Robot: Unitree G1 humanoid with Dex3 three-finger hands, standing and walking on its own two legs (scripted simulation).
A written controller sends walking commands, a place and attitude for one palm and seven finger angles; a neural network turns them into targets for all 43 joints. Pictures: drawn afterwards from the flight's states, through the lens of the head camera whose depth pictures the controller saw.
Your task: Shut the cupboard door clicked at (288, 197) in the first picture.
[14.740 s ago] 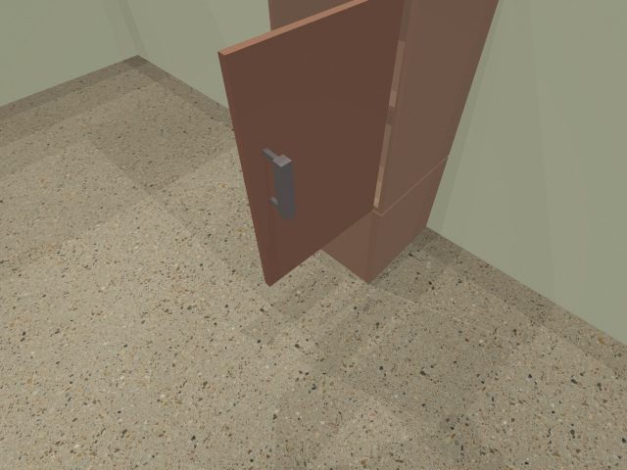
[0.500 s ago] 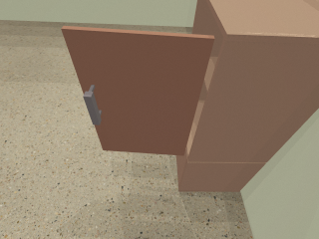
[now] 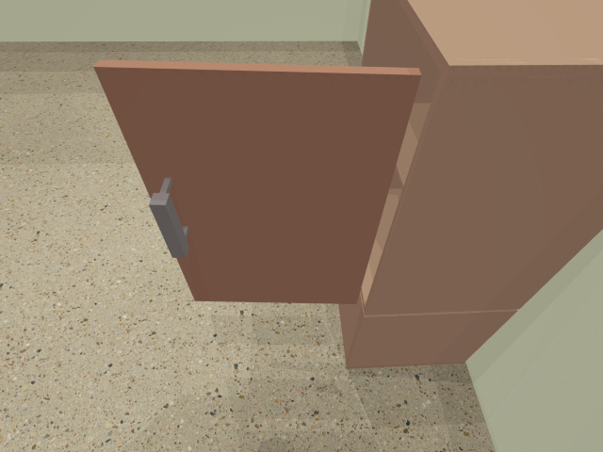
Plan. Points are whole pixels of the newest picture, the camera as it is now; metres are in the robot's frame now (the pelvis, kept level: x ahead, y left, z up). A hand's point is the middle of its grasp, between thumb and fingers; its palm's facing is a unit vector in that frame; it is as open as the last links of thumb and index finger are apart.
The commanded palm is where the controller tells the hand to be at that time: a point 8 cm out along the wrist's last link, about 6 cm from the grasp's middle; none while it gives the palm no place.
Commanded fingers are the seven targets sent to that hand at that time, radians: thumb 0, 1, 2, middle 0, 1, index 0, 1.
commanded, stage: come to a stop and stand still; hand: left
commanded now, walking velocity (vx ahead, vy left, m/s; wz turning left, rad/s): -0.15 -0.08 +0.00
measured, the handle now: (174, 218) +0.46 +0.24 +0.01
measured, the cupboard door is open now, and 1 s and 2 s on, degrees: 86 86 86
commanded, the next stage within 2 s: look again from close up in 0.84 s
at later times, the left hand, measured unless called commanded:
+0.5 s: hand out of the picture +0.04 +0.18 -0.17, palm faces +0.02 -0.98 -0.21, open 7.3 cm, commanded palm none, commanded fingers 0.00 0.90 0.90 -0.20 -0.30 -0.20 -0.30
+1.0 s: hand out of the picture -0.04 +0.16 -0.17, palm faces +0.04 -0.99 -0.16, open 7.4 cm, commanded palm none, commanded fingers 0.00 0.90 0.90 -0.20 -0.30 -0.20 -0.30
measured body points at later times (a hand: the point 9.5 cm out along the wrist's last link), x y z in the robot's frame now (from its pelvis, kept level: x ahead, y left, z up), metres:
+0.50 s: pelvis -0.01 +0.00 +0.00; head +0.00 +0.01 +0.45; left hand +0.04 +0.24 -0.16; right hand +0.05 -0.24 -0.15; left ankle -0.04 +0.05 -0.73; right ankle +0.01 -0.12 -0.73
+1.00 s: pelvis -0.02 -0.01 +0.01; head -0.01 +0.00 +0.46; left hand -0.04 +0.21 -0.15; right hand -0.02 -0.23 -0.15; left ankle -0.04 +0.05 -0.73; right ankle +0.01 -0.12 -0.73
